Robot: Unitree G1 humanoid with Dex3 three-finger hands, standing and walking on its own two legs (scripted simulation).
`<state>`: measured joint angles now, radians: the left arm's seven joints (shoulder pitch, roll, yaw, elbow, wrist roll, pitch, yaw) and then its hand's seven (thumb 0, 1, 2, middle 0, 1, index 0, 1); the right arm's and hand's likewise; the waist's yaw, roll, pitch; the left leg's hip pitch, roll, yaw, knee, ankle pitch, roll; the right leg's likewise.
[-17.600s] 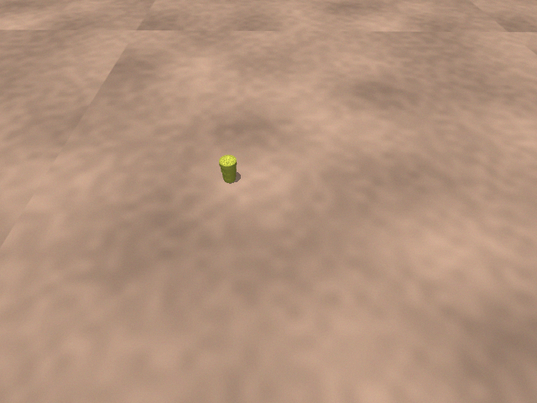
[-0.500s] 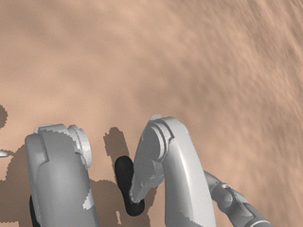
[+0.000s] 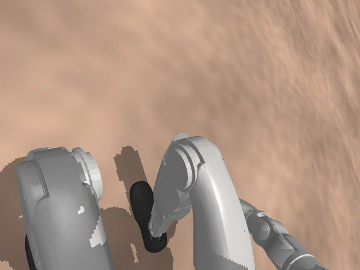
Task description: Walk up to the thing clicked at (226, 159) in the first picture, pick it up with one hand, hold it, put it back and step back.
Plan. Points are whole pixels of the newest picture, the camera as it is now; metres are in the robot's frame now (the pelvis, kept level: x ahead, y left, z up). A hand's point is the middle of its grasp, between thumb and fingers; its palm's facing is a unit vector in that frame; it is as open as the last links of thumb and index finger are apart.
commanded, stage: close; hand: left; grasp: from the side
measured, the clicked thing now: out of the picture +0.39 +0.31 -0.21
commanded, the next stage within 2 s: settle in 0.18 s
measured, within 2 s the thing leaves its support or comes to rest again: leaves its support in 0.64 s
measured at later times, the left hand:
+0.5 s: hand out of the picture +0.38 +0.31 -0.18, palm faces +0.48 -0.88 +0.00, open 11.5 cm
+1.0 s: hand out of the picture +0.35 +0.34 -0.08, palm faces +0.48 -0.88 -0.05, open 11.6 cm
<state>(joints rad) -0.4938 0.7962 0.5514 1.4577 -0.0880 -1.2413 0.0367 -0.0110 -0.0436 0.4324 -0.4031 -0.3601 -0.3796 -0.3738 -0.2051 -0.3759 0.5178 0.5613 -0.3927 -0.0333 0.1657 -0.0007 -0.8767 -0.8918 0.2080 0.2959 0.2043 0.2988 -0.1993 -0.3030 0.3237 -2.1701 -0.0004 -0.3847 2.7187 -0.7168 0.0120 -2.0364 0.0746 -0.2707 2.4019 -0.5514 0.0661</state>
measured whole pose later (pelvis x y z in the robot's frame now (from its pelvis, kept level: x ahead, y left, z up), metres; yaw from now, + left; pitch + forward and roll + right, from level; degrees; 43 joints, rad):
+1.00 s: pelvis +0.02 -0.01 +0.04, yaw +4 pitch +19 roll -16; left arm -0.39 0.60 0.46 0.94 -0.12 -0.87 -0.02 0.00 -0.51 0.98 -0.70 -0.94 -0.61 -0.96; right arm -0.09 -0.32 0.28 0.63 -0.25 0.02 0.14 0.00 -0.90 -0.90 0.21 0.30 0.20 0.30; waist -0.12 -0.15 0.11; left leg -2.20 -0.01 -0.27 2.56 -0.73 0.01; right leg -2.08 0.02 -0.20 2.34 -0.63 0.04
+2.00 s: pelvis +0.03 -0.03 +0.10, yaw +12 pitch +32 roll -5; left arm -0.39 0.35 0.46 0.76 -0.16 -0.64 -0.16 -0.01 -0.55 1.02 -0.70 -0.95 -0.62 -0.96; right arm 0.03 -0.28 0.02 0.70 -0.09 -0.02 0.05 0.01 -0.91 -0.90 0.20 0.30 0.20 0.30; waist -0.07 -0.02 -0.11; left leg -2.13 0.00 -0.10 2.29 -0.71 -0.03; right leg -2.11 -0.02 -0.06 2.22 -0.67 0.00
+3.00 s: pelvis +0.04 -0.03 +0.17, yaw +13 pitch +33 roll -4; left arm -0.27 0.29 0.38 0.52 -0.20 -0.50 -0.14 -0.01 -0.57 1.05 -0.70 -0.97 -0.62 -0.97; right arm 0.07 -0.27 0.00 0.66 -0.02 -0.05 0.01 0.01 -0.92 -0.90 0.21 0.30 0.20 0.30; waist -0.05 0.01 -0.17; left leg -1.94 0.00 -0.08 2.05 -0.69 -0.02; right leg -1.92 -0.02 -0.05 2.00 -0.65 0.00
